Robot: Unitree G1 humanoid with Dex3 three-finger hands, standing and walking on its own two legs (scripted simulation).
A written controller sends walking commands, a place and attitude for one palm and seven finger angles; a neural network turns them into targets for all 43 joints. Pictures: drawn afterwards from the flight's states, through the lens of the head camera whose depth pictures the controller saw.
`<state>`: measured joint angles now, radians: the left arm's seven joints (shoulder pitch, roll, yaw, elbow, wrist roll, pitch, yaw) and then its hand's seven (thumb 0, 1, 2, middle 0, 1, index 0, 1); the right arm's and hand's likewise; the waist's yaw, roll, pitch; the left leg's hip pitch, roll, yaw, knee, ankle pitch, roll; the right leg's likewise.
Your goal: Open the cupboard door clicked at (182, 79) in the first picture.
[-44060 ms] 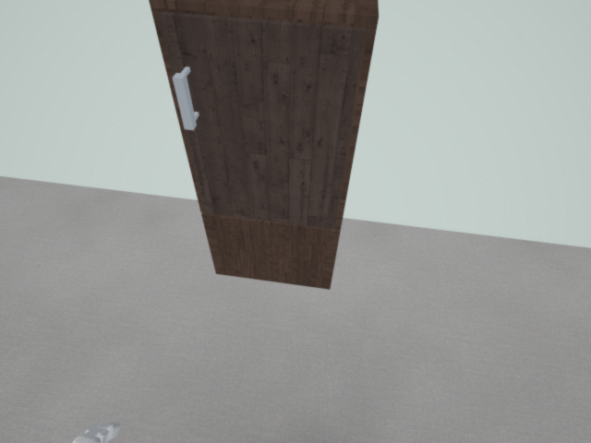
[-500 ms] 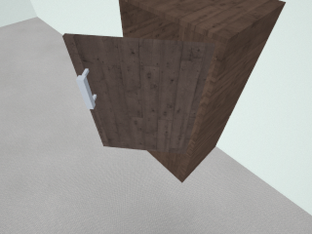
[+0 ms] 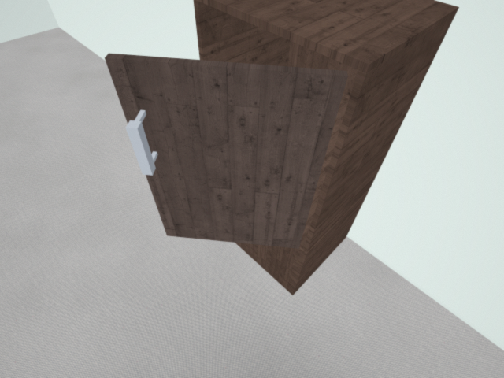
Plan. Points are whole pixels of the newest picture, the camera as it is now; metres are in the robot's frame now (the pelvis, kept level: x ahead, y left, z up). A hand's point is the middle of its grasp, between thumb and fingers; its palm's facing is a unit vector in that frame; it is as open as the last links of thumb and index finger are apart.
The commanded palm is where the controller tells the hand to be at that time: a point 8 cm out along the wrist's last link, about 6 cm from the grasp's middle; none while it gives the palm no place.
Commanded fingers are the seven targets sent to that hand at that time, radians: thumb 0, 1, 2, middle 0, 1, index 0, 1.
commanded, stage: look again from close up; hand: left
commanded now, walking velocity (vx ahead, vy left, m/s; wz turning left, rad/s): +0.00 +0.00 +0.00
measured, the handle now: (145, 143) +0.55 +0.26 +0.04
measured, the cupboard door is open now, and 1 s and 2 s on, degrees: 39 39 39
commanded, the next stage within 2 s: raise the hand with hooked fingers in 0.08 s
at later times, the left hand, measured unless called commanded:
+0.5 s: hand (139, 333) +0.18 +0.18 +0.00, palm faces +0.00 -1.00 -0.01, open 8.0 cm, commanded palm +0.11 +0.24 -0.05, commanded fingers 0.00 0.50 0.73 -0.23 -0.56 -0.23 -0.56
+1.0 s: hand (111, 337) +0.18 +0.22 -0.01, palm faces -0.03 -1.00 -0.02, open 10.9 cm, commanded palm +0.14 +0.28 +0.00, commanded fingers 0.00 -0.08 0.48 -0.27 -0.93 -0.27 -0.93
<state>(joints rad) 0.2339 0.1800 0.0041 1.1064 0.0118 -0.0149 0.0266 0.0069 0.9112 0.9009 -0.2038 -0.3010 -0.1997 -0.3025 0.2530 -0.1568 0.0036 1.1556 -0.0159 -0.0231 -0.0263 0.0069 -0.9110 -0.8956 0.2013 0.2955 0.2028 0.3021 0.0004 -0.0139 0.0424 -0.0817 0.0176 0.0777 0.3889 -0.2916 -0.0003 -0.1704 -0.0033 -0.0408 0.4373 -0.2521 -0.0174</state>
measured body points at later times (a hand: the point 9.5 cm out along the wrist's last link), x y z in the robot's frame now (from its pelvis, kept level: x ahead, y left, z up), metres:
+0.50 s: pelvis -0.04 +0.00 -0.04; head -0.02 +0.01 +0.41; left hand +0.18 +0.23 +0.00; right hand +0.16 -0.25 -0.09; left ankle -0.05 +0.11 -0.74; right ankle -0.01 -0.11 -0.74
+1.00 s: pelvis -0.06 +0.00 -0.06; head -0.01 +0.00 +0.39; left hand +0.17 +0.28 -0.01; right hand +0.10 -0.22 -0.15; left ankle -0.05 +0.11 -0.74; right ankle -0.01 -0.11 -0.74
